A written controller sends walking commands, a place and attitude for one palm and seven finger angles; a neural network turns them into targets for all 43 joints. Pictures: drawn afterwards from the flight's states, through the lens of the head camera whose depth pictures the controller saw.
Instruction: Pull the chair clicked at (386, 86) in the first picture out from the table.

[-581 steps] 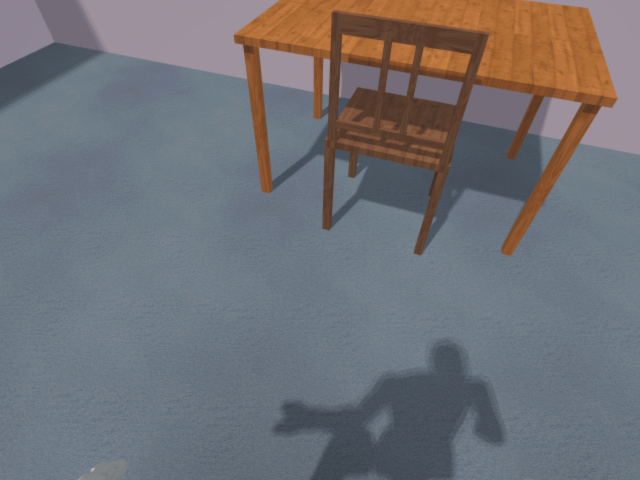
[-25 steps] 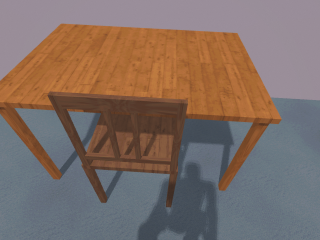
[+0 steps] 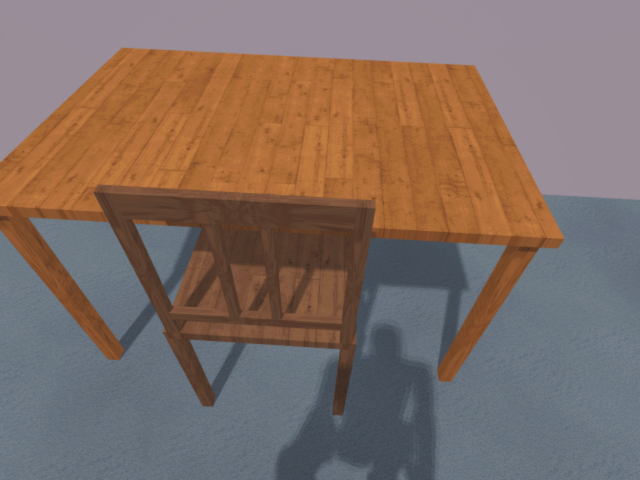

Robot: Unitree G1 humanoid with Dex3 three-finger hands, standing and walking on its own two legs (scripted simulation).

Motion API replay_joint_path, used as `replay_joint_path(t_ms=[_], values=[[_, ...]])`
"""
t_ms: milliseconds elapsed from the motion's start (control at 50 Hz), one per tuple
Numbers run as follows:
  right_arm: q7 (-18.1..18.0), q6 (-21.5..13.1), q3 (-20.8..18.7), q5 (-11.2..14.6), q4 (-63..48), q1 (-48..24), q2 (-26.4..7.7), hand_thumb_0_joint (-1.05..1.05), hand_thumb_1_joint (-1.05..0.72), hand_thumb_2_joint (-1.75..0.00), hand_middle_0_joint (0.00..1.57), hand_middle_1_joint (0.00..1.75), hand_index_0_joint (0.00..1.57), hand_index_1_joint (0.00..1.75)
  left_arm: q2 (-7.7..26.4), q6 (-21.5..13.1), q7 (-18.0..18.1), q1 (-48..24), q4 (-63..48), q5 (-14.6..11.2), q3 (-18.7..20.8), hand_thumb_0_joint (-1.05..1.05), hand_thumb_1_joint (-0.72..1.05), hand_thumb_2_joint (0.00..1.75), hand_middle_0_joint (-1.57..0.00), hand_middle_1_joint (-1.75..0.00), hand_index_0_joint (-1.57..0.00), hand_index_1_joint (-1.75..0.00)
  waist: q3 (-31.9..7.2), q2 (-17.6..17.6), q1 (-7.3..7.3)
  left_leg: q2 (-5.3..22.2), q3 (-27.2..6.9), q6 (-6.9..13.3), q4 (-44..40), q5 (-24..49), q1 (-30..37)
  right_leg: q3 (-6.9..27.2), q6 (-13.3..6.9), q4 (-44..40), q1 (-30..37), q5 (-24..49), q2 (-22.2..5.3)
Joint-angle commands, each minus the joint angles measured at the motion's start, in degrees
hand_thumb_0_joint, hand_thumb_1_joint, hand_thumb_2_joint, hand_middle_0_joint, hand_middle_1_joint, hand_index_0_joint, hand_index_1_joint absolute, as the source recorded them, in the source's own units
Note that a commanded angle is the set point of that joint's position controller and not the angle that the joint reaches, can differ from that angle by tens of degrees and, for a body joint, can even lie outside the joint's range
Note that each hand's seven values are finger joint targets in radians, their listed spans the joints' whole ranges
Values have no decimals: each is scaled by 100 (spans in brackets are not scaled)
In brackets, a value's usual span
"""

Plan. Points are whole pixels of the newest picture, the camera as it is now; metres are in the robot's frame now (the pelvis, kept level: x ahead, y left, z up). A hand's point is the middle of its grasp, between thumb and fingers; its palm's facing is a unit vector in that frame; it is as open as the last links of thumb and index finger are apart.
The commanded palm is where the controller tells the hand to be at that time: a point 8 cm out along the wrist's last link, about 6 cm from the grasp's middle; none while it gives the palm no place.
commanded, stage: look again from close up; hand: left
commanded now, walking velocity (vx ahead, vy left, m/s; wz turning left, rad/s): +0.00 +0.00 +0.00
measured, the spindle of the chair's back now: (225, 273) +0.48 +0.21 -0.10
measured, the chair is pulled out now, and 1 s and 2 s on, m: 0.00 0.00 0.00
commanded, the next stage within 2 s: shuffle to correct the standing spot in 0.42 s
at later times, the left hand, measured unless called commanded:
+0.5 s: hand out of the picture -0.03 +0.15 -0.18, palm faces +0.04 -0.99 -0.16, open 7.4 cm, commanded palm none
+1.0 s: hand out of the picture +0.01 +0.20 -0.19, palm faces +0.05 -0.98 -0.20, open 7.4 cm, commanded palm none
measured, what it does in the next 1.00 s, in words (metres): stands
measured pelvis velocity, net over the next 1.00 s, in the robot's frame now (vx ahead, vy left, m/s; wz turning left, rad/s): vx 0.03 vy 0.03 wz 0.01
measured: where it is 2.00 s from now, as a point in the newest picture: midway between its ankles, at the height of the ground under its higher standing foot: outside the picture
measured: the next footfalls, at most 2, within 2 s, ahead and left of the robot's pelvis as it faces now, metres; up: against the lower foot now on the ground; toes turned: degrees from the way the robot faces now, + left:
none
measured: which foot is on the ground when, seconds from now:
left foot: down 0.00-1.00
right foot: down 0.00-1.00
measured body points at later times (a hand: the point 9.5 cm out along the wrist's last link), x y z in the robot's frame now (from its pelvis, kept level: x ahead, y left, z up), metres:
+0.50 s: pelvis +0.00 +0.00 +0.00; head +0.00 +0.00 +0.45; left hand -0.03 +0.20 -0.16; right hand -0.03 -0.20 -0.17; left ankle -0.02 +0.12 -0.74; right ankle +0.01 -0.11 -0.74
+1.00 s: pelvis +0.03 +0.03 -0.01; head +0.03 +0.03 +0.44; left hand +0.01 +0.25 -0.17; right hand +0.02 -0.18 -0.17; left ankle -0.02 +0.12 -0.74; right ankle +0.01 -0.11 -0.74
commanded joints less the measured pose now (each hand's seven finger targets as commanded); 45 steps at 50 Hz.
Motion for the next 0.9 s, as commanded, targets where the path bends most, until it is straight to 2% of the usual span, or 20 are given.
replay_joint_path(t_ms=[0,140,260,380,440,500,540,620,680,700,720,740,760,780,800,820,840,860,880], values=[[-12,-61,-90,24,-68,505,-433,0,-90,-90,20,30,20,30,492,-76,37,530,-114,6,71,0,90,90,-20,-30,-20,-30,585,83,-3,398,-507,159,-492,404,-373,559,-110,-527,-293,213,-442],[-20,-91,-85,24,-60,529,-446,0,-90,-90,20,30,20,30,471,-94,38,567,-104,4,68,0,90,90,-20,-30,-20,-30,383,60,1,422,-520,183,-450,657,-239,552,-118,-459,-196,482,-450],[-21,-68,-94,32,-52,490,-426,0,-90,-90,20,30,20,30,481,-85,37,565,-94,4,67,0,90,90,-20,-30,-20,-30,549,19,13,424,-482,176,-473,489,-296,555,-114,-542,-260,347,-438],[-21,-64,-88,23,-57,479,-441,0,-90,-90,20,30,20,30,473,-82,40,562,-93,6,72,0,90,90,-20,-30,-20,-30,561,107,0,412,-480,160,-463,493,-294,583,-121,-522,-318,333,-435],[-22,-75,-89,21,-50,506,-436,0,-90,-90,20,30,20,30,465,-97,42,578,-83,4,71,0,90,90,-20,-30,-20,-30,426,22,-9,424,-480,171,-441,592,-200,597,-127,-505,-255,450,-443],[-22,-70,-87,24,-45,506,-434,0,-90,-90,20,30,20,30,477,-91,41,576,-82,6,71,0,90,90,-20,-30,-20,-30,503,48,4,421,-470,162,-441,542,-262,584,-123,-520,-272,400,-446],[-12,-45,-87,4,12,564,-424,0,-90,-90,20,30,20,30,486,-99,33,575,-55,6,84,0,90,90,-20,-30,-20,-30,502,-10,-3,344,-391,152,-397,133,-285,615,-131,-643,-259,-71,-467],[20,28,-113,-49,2,700,-421,0,-90,-90,20,30,20,30,605,-49,3,558,-90,41,179,0,90,90,-20,-30,-20,-30,773,-154,17,152,-245,183,-173,-663,-576,778,-239,-774,-553,-1433,-524],[27,38,-123,-68,-63,751,-403,0,-90,-90,20,30,20,30,652,-30,-12,573,-140,43,241,0,90,90,-20,-30,-20,-30,868,-218,16,65,-178,201,6,-771,-752,904,-345,-800,-634,-1804,-606],[24,22,-115,-64,-66,742,-353,0,-90,-90,20,30,20,30,632,-36,-8,566,-129,37,237,0,90,90,-20,-30,-20,-30,891,-245,14,86,-214,205,5,-564,-695,880,-359,-766,-689,-1620,-618],[90,-33,-93,-128,-464,-324,-705,0,-90,-90,20,30,20,30,805,-228,184,860,249,97,209,0,90,90,-20,-30,-20,-30,1309,-101,328,145,-288,-29,1160,-421,-1302,1229,-157,-464,-597,1096,-860],[84,4,-127,-93,-758,57,-337,0,-90,-90,20,30,20,30,1043,-275,141,652,-64,84,236,0,90,90,-20,-30,-20,-30,607,-143,-52,102,-254,37,1464,-1024,-1206,1589,-469,-671,-407,754,-1351],[108,44,-152,-95,-706,249,-421,0,-90,-90,20,30,20,30,1230,-285,87,254,-193,69,298,0,90,90,-20,-30,-20,-30,-14,-161,-134,87,-194,63,1459,-1040,-1024,1495,-685,-536,-99,323,-1390],[97,26,-153,-89,-713,434,-425,0,-90,-90,20,30,20,30,1037,-263,87,45,-274,61,295,0,90,90,-20,-30,-20,-30,-150,-439,-247,106,-229,80,1127,-821,-682,1239,-652,-408,-431,-283,-1253],[98,-19,-137,-94,-641,501,-443,0,-90,-90,20,30,20,30,846,-249,82,-98,-271,46,241,0,90,90,-20,-30,-20,-30,29,-278,-281,108,-338,89,789,-413,-520,992,-527,-204,-680,-244,-1015],[93,-74,-122,-90,-595,547,-496,0,-90,-90,20,30,20,30,716,-221,72,-91,-262,37,199,0,90,90,-20,-30,-20,-30,178,278,-234,247,-521,134,505,144,-589,732,-391,128,-655,-113,-719],[71,-135,-119,-84,-546,588,-593,0,-90,-90,20,30,20,30,598,-193,69,14,-206,36,159,0,90,90,-20,-30,-20,-30,197,773,-163,484,-754,237,402,1043,-682,464,-277,493,-433,260,-478],[34,-176,-101,-82,-527,558,-680,0,-90,-90,20,30,20,30,544,-159,64,82,-164,34,134,0,90,90,-20,-30,-20,-30,126,1186,-65,663,-921,311,294,1981,-741,260,-216,618,-192,316,-350],[-6,-179,-102,-71,-543,510,-766,0,-90,-90,20,30,20,30,500,-139,77,140,-110,23,121,0,90,90,-20,-30,-20,-30,82,1044,-25,736,-960,341,301,2578,-719,149,-177,666,7,252,-297]])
